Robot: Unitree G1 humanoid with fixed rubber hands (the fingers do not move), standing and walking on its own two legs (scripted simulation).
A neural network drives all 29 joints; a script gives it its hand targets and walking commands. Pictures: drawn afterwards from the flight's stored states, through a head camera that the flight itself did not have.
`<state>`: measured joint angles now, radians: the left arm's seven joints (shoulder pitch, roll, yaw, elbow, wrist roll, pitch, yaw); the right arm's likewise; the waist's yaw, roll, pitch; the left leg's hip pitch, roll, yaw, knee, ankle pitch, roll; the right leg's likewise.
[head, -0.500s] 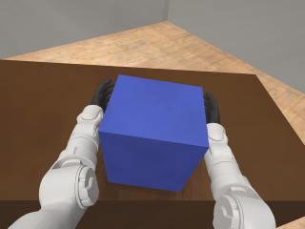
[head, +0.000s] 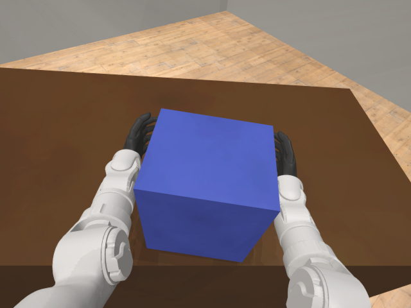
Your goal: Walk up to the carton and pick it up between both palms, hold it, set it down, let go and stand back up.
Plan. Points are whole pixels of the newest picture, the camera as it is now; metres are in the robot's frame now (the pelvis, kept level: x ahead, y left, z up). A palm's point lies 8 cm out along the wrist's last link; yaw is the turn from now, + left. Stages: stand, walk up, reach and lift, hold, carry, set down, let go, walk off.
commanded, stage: set down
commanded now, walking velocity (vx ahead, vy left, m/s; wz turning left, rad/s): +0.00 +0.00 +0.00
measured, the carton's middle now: (204, 191) +0.36 +0.01 +0.02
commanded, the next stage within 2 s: none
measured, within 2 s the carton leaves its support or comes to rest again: rests again in 0.14 s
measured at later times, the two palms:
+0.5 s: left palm (137, 153) +0.43 +0.16 +0.05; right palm (283, 178) +0.37 -0.15 +0.05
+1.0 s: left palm (135, 154) +0.43 +0.16 +0.05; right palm (280, 178) +0.37 -0.14 +0.05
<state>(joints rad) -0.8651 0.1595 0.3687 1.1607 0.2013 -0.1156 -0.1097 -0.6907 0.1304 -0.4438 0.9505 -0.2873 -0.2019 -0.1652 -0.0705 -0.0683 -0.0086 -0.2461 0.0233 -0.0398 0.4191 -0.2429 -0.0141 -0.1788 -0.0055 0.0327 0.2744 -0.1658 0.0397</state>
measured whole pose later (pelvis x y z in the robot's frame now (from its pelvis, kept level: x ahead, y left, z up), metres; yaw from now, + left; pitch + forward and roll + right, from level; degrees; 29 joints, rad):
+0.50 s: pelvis +0.00 +0.00 +0.00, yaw +0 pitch +6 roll -2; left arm -0.88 0.16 0.37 1.23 0.21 -0.20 -0.11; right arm -0.69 0.13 -0.49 1.01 -0.31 -0.32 -0.17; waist -0.07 -0.06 -0.01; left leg -0.29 0.02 -0.04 0.42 -0.24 -0.01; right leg -0.22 -0.01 0.03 0.27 -0.16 0.04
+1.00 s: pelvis +0.00 +0.00 +0.00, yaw +0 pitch +7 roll -2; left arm -0.88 0.18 0.38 1.24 0.28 -0.23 -0.12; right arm -0.69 0.16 -0.53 1.02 -0.36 -0.38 -0.18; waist -0.07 -0.06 -0.01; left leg -0.30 0.02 -0.04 0.42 -0.24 -0.01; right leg -0.23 -0.01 0.03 0.27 -0.16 0.04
